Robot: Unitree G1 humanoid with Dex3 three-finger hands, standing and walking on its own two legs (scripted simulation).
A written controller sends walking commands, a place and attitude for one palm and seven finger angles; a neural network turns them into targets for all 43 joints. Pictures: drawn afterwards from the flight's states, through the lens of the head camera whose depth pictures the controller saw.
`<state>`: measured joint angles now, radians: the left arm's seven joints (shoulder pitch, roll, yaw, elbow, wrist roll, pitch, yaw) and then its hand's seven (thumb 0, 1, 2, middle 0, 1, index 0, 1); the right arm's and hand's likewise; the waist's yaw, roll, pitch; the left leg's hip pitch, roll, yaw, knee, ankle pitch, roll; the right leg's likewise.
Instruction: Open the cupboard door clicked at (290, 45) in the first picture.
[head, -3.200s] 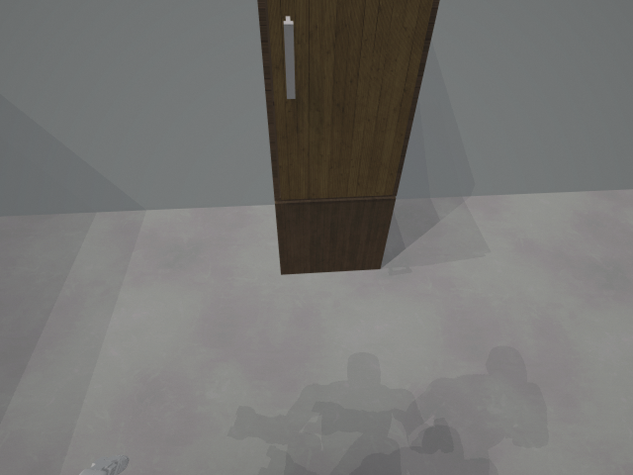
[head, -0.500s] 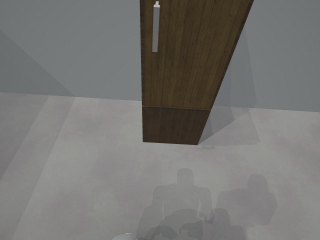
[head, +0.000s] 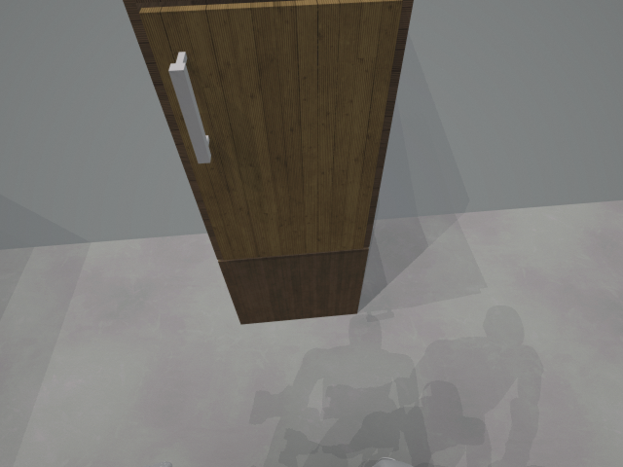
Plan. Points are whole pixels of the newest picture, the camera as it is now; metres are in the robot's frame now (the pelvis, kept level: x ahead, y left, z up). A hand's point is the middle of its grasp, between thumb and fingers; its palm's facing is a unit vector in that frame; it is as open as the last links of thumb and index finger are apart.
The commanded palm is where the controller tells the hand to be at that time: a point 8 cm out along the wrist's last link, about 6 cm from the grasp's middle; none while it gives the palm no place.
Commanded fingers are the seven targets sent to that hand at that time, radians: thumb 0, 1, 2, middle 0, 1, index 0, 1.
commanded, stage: come to a stop and stand still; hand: left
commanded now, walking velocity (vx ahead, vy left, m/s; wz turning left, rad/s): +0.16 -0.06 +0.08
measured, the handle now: (193, 110) +0.61 +0.20 +0.13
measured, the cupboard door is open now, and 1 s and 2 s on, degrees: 0 0 0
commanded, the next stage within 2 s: none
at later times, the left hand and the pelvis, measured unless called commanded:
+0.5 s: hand out of the picture +0.11 +0.17 -0.17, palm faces +0.09 -0.98 -0.20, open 7.4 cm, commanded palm none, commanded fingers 0.00 0.90 0.90 -0.20 -0.30 -0.20 -0.30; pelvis +0.08 -0.01 +0.02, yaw +0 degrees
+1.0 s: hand out of the picture +0.10 +0.12 -0.16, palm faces +0.07 -0.98 -0.17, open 7.4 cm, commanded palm none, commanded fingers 0.00 0.90 0.90 -0.20 -0.30 -0.20 -0.30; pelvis +0.02 -0.06 +0.01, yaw +2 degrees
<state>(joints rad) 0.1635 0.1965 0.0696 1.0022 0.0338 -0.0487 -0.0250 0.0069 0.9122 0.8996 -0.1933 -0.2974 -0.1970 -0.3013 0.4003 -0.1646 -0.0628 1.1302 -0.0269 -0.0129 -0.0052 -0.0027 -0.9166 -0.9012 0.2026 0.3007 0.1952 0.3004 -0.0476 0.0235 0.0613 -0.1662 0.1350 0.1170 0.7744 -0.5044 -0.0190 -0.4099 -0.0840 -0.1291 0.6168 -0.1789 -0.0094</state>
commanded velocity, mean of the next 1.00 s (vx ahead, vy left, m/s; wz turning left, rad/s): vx -0.10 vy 0.01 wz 0.00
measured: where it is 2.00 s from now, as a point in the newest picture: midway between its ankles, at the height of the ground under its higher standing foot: outside the picture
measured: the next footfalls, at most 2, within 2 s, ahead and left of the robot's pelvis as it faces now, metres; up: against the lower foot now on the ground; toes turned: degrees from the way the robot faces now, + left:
left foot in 0.28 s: +0.17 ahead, +0.10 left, +0.00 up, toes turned +8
right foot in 0.64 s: +0.10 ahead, -0.17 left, +0.00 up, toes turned -2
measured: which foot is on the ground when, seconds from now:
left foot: up 0.00-0.26, down 0.28-0.64, up 0.66-0.86, down 0.88-1.00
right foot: down 0.00-0.30, up 0.32-0.62, down 0.64-1.00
